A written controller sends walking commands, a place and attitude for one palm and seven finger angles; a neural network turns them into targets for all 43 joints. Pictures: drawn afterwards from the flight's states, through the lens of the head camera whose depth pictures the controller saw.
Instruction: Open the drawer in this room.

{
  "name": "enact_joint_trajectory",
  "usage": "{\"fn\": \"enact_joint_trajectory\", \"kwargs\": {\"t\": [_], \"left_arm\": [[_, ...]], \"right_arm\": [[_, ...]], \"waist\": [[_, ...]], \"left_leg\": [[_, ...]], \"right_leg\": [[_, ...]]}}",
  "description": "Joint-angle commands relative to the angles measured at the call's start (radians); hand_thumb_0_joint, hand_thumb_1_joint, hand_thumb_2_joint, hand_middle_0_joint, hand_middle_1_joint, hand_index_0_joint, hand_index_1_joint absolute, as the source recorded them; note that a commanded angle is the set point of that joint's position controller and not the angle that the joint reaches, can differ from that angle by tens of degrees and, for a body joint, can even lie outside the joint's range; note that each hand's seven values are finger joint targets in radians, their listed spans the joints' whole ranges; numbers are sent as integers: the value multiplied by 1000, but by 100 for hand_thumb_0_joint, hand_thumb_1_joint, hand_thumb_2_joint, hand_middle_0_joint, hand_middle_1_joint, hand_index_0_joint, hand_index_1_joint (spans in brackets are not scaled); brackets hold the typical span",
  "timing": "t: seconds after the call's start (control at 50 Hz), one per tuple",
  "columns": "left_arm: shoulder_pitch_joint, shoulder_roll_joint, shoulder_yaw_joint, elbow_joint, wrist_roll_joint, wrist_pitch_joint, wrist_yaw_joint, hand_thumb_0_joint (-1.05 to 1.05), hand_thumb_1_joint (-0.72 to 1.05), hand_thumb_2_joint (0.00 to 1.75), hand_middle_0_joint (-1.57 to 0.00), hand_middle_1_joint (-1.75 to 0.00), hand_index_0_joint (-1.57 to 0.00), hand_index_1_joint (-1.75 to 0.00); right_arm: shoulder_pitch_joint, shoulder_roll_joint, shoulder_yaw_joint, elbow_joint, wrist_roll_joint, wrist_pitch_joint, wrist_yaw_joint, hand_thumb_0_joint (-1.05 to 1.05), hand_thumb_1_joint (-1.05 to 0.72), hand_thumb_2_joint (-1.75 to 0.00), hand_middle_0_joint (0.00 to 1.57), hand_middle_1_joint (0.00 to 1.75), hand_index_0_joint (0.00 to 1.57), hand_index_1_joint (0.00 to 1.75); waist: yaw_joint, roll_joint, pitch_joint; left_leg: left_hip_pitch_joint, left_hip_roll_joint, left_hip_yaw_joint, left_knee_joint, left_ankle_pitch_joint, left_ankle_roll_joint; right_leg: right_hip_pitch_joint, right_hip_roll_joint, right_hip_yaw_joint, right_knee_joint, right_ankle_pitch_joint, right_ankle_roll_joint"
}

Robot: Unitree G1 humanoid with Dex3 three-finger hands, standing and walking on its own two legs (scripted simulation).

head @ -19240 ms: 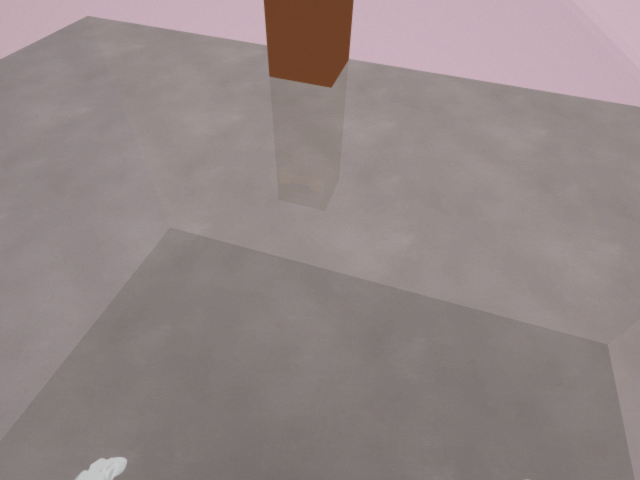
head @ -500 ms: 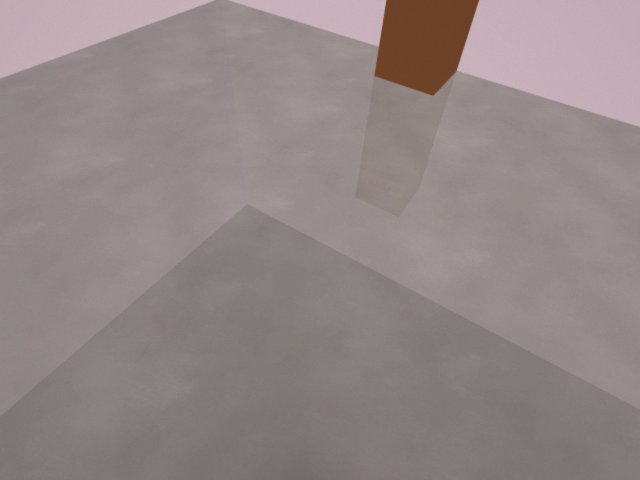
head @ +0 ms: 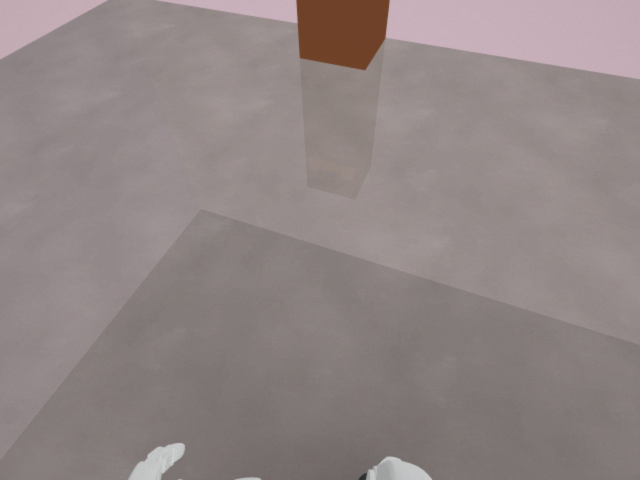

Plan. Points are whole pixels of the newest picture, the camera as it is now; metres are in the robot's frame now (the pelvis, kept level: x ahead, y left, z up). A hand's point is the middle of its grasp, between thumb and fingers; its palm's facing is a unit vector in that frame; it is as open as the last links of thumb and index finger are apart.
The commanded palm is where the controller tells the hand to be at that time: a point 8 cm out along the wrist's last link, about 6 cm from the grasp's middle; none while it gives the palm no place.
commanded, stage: turn or walk to find it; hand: left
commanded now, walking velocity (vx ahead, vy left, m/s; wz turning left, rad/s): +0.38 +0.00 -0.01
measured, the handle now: out of the picture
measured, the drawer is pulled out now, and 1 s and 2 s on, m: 0.00 0.00 0.00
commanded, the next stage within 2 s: none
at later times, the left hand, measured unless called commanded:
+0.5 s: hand (169, 434) +0.20 +0.24 -0.16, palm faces +0.03 -0.99 -0.15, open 7.4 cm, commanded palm none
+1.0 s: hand (251, 253) +0.52 +0.15 -0.14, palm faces +0.02 -0.98 -0.22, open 7.2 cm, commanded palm none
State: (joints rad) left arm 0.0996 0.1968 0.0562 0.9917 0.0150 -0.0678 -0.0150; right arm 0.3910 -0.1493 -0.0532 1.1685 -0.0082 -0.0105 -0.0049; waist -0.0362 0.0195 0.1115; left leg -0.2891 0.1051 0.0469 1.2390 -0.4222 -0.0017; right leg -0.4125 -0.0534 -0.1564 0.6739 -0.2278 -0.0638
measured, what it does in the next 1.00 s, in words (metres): walks ahead: left foot, then right foot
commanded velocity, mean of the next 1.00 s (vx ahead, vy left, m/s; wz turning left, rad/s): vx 0.38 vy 0.00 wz -0.02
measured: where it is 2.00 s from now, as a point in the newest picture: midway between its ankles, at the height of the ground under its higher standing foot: (330, 282)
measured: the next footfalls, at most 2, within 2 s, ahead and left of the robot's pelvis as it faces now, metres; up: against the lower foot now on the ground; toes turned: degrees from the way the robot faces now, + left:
left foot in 0.34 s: +0.26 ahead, +0.15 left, +0.00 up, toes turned +10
right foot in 0.84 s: +0.51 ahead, -0.11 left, +0.00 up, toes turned -13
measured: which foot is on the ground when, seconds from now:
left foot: up 0.00-0.32, down 0.34-0.84, up 0.86-1.00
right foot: down 0.00-0.36, up 0.38-0.82, down 0.84-1.00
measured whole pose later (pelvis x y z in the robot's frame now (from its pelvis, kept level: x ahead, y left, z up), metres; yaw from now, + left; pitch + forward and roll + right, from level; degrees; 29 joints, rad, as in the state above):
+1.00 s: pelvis +0.42 -0.02 +0.02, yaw -2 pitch -1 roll +1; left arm 0.14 0.15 0.07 1.03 0.01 -0.09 0.01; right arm 0.31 -0.16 -0.06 1.13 -0.02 -0.02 0.00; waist -0.03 0.04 0.08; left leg -0.45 0.12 0.05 1.24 -0.30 -0.01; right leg -0.30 -0.04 -0.20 0.55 -0.23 -0.07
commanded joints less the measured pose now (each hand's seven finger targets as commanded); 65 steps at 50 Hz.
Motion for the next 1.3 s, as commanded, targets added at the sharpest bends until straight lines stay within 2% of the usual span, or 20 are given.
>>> {"fn": "enact_joint_trajectory", "kwargs": {"t": [0.0, 0.06, 0.22, 0.28, 0.3, 0.34, 0.36, 0.4, 0.48, 0.6, 0.72, 0.78, 0.8, 0.82, 0.84, 0.9, 0.96, 1.12, 1.2, 1.28], "left_arm": [[102, 116, 18, -1, 4, 8, 20, 0, 90, 90, -20, -30, -20, -30], [101, 113, 17, 11, 8, -2, 21, 0, 90, 90, -20, -30, -20, -30], [176, 146, 28, 48, 10, -10, 15, 0, 90, 90, -20, -30, -20, -30], [174, 142, 30, 53, 8, 0, 13, 0, 90, 90, -20, -30, -20, -30], [180, 121, 24, 49, 5, 4, 10, 0, 90, 90, -20, -30, -20, -30], [156, 37, 3, -3, -1, 4, -5, 0, 90, 90, -20, -30, -20, -30], [114, 60, 5, -13, 7, 10, 4, 0, 90, 90, -20, -30, -20, -30], [81, 58, 12, 1, 11, 8, -9, 0, 90, 90, -20, -30, -20, -30], [153, 17, 11, 40, 21, 32, -12, 0, 90, 90, -20, -30, -20, -30], [37, 6, 8, -8, 16, 45, -18, 0, 90, 90, -20, -30, -20, -30], [-67, 4, 1, -42, 9, 28, -20, 0, 90, 90, -20, -30, -20, -30], [193, 56, 19, 41, 15, 12, -14, 0, 90, 90, -20, -30, -20, -30], [359, 124, 37, 92, 21, 0, -4, 0, 90, 90, -20, -30, -20, -30], [485, 247, 67, 128, 22, -6, 11, 0, 90, 90, -20, -30, -20, -30], [452, 269, 67, 123, -3, -3, 16, 0, 90, 90, -20, -30, -20, -30], [186, 117, 28, 52, -3, -3, 20, 0, 90, 90, -20, -30, -20, -30], [153, 61, 11, 54, 6, -16, 23, 0, 90, 90, -20, -30, -20, -30], [214, 89, 6, 74, 4, -35, 19, 0, 90, 90, -20, -30, -20, -30], [274, 107, 5, 102, 5, -31, 19, 0, 90, 90, -20, -30, -20, -30], [296, 129, 10, 120, 8, -15, 21, 0, 90, 90, -20, -30, -20, -30]], "right_arm": [[5, -56, -13, -102, -23, -15, 8, 0, -90, -90, 20, 30, 20, 30], [30, -44, -15, -109, -23, -1, 16, 0, -90, -90, 20, 30, 20, 30], [-178, -61, -15, -210, -16, -36, 38, 0, -90, -90, 20, 30, 20, 30], [-109, -88, -20, -190, -17, -51, 33, 0, -90, -90, 20, 30, 20, 30], [-36, -122, -25, -164, -20, -58, 27, 0, -90, -90, 20, 30, 20, 30], [164, -289, -66, -120, -31, -59, 11, 0, -90, -90, 20, 30, 20, 30], [150, -267, -56, -107, -27, -52, 0, 0, -90, -90, 20, 30, 20, 30], [36, -178, -31, -137, -21, -56, -3, 0, -90, -90, 20, 30, 20, 30], [0, -118, -19, -125, -16, -83, -11, 0, -90, -90, 20, 30, 20, 30], [65, -109, -21, -80, -10, -86, -15, 0, -90, -90, 20, 30, 20, 30], [90, -129, -31, -48, -19, -74, -12, 0, -90, -90, 20, 30, 20, 30], [44, -142, -33, -43, -11, -67, -11, 0, -90, -90, 20, 30, 20, 30], [42, -127, -30, -46, -4, -69, -2, 0, -90, -90, 20, 30, 20, 30], [69, -52, -13, -80, 7, -71, 3, 0, -90, -90, 20, 30, 20, 30], [46, -73, -11, -108, 11, -56, 0, 0, -90, -90, 20, 30, 20, 30], [-70, -52, -19, -109, -10, -43, 5, 0, -90, -90, 20, 30, 20, 30], [1, -26, -14, -85, -22, -18, 12, 0, -90, -90, 20, 30, 20, 30], [-211, -64, -14, -192, -20, -12, 38, 0, -90, -90, 20, 30, 20, 30], [-337, -66, -2, -236, -20, -24, 46, 0, -90, -90, 20, 30, 20, 30], [-342, -87, -1, -244, -18, -37, 42, 0, -90, -90, 20, 30, 20, 30]], "waist": [[22, -124, -79], [-6, -134, -76], [48, -115, -29], [5, -37, -45], [-24, 28, -76], [-89, 353, -127], [-90, 291, -121], [-37, 125, -41], [25, 65, -77], [14, 75, -32], [-9, 108, -14], [122, 53, -128], [194, -43, -223], [210, -328, -328], [172, -323, -313], [83, -73, -68], [19, -112, -76], [36, -116, -1], [78, -97, 1], [72, -111, -17]], "left_leg": [[-227, 62, -33, 34, 142, -8], [-189, 61, 5, -120, 161, -34], [-160, 42, 44, -549, 188, -30], [52, 1, 93, -697, 206, -29], [204, 7, 63, -758, 160, -17], [414, 343, -461, -1028, -93, 124], [365, 369, -499, -1071, -171, 146], [225, 304, -355, -1078, -101, 133], [203, 210, -108, -1068, 228, 102], [285, 198, -8, -1069, 415, 136], [275, 200, 43, -996, 532, 120], [211, 142, 104, -704, 708, 69], [59, 92, 128, -455, 580, 38], [-218, -46, 137, -121, 0, 2], [-302, -68, 11, 84, -149, 9], [-332, 62, -62, 103, 120, 10], [-247, 69, -28, -24, 176, -20], [-338, 77, 6, -346, 286, -52], [-302, 46, 41, -529, 274, -36], [-179, 8, 84, -640, 190, -5]], "right_leg": [[93, -259, 315, -480, -222, -60], [47, -222, 214, -506, -166, -64], [198, -242, 212, -484, -149, -94], [145, -203, 164, -369, -146, -62], [65, -146, 124, -230, -125, -35], [-247, 39, 2, 309, -334, 49], [-292, -2, 105, 463, -310, 40], [-295, -66, 140, 529, -149, 39], [-233, -86, 125, 495, -10, 75], [-320, -109, 93, 313, 60, 107], [-123, -53, 23, -19, 50, 66], [249, 20, -33, -140, 99, 32], [497, -60, 60, -159, 107, 4], [705, -343, 466, -245, 136, -81], [635, -441, 650, -379, 101, -137], [255, -343, 419, -456, -149, -79], [150, -263, 239, -486, -55, -58], [252, -239, 140, -533, 56, -81], [352, -246, 130, -503, 145, -78], [408, -260, 115, -412, 262, -68]]}}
